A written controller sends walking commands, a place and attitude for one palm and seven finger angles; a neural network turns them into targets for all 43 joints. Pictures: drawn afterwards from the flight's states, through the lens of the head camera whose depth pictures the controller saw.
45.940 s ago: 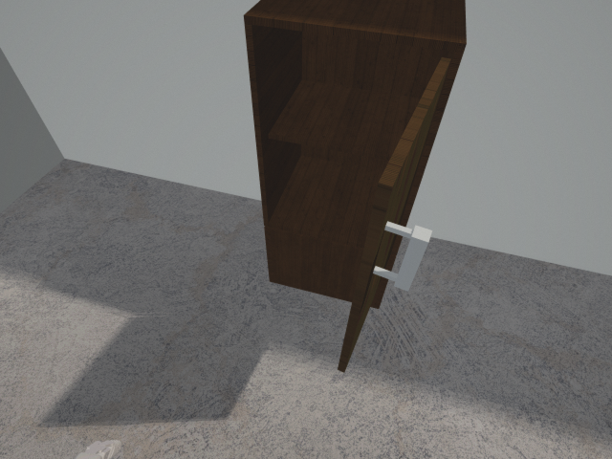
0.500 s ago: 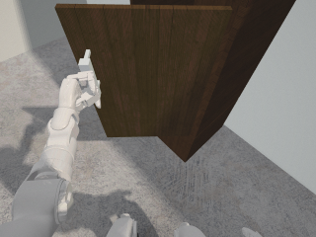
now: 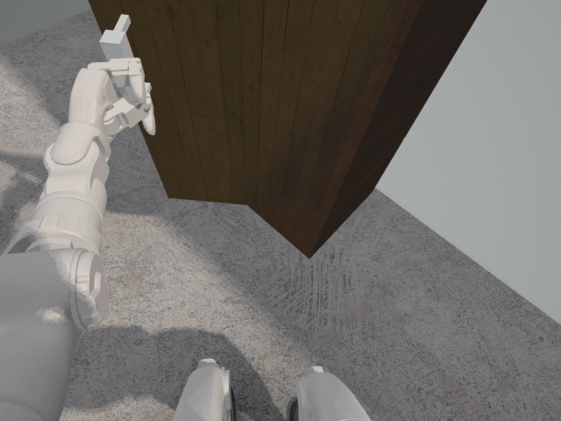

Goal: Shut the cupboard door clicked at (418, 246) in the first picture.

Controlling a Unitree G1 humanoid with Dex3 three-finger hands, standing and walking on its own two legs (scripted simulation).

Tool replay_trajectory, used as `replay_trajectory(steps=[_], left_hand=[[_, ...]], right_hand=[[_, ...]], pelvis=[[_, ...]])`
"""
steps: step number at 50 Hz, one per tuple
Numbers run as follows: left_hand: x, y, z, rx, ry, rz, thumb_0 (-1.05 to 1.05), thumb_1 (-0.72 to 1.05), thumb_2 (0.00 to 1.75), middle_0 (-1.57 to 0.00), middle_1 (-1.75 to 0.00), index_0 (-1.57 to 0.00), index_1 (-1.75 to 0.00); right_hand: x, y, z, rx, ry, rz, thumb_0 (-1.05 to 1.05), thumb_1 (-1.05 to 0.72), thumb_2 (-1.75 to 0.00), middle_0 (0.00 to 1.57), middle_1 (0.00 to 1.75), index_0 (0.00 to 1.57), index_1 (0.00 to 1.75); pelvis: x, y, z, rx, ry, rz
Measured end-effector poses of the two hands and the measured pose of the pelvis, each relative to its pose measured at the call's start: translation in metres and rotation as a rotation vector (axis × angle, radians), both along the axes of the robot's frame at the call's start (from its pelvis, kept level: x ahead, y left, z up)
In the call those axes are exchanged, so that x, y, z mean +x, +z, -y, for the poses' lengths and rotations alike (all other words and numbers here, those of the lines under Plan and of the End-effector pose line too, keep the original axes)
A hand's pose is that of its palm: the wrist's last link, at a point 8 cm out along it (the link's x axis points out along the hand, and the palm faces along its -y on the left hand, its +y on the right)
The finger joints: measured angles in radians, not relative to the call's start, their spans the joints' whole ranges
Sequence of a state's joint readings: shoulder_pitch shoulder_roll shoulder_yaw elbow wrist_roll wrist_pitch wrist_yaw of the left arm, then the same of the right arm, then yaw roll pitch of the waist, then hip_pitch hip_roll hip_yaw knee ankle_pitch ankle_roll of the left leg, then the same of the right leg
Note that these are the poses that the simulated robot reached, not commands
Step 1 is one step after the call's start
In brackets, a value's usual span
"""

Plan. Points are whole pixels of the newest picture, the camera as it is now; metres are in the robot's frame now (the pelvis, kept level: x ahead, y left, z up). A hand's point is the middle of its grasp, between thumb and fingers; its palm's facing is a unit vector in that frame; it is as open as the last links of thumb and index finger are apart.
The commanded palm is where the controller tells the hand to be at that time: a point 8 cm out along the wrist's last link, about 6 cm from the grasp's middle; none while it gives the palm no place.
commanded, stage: push the door shut along its arc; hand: left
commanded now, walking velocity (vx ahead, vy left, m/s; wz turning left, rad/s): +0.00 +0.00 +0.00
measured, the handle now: (132, 68) +0.60 +0.18 +0.10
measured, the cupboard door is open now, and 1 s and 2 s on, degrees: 39 28 28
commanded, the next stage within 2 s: pull the fist back off the door in 0.76 s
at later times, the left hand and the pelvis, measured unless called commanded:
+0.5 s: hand (170, 76) +0.58 +0.12 +0.11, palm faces -0.25 -0.97 -0.02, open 3.1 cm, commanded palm +0.59 +0.14 +0.10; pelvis +0.01 +0.01 -0.02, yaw -2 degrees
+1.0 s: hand (198, 47) +0.63 +0.08 +0.11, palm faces +0.01 -1.00 +0.07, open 3.0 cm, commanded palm +0.60 +0.10 +0.10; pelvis +0.01 +0.00 -0.02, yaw -3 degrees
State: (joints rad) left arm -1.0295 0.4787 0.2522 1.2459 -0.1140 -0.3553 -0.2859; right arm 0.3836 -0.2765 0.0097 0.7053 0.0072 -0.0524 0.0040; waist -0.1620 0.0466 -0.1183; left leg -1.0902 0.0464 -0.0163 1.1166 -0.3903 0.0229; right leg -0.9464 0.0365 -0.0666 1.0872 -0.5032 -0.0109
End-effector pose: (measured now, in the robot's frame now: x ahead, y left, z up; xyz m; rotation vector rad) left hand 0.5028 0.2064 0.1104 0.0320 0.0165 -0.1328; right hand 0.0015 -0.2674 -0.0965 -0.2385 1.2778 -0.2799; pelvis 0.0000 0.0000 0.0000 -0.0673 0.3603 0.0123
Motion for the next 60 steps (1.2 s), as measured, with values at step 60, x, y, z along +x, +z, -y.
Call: replay_trajectory(steps=[60], left_hand=[[0.080, -0.007, 0.081, -0.005, 0.234, -0.009, 0.00, 0.90, 0.90, -1.29, -1.50, -1.29, -1.50]], right_hand=[[-0.047, -0.001, -0.039, 0.165, -0.099, -0.202, 0.01, -0.91, -0.90, 0.20, 0.30, 0.20, 0.30]], pelvis=[[0.027, -0.001, 0.008, 0.006, -0.039, -0.107]])
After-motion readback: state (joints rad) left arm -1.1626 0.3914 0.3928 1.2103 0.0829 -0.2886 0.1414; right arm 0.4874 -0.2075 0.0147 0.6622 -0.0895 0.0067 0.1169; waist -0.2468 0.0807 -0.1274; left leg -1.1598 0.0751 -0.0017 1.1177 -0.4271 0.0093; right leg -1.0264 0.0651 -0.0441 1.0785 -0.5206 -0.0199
